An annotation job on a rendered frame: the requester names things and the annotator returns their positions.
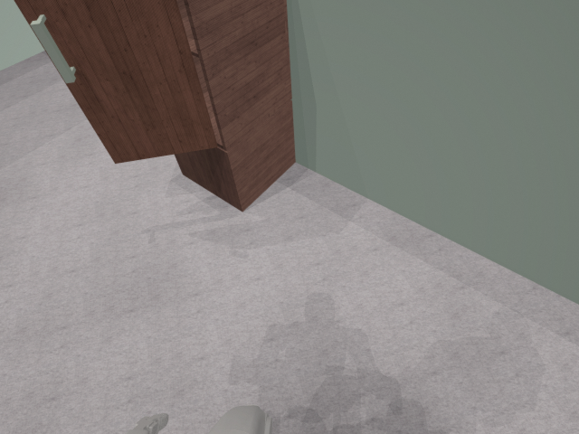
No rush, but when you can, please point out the cupboard door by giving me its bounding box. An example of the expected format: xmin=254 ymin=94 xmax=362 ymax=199
xmin=14 ymin=0 xmax=217 ymax=164

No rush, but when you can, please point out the robot left hand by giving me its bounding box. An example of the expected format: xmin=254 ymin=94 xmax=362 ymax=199
xmin=126 ymin=413 xmax=168 ymax=434

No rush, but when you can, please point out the handle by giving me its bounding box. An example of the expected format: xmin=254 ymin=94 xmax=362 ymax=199
xmin=30 ymin=14 xmax=76 ymax=83

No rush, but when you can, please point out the robot left thigh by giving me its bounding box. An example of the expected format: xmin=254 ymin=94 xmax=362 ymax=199
xmin=208 ymin=406 xmax=272 ymax=434

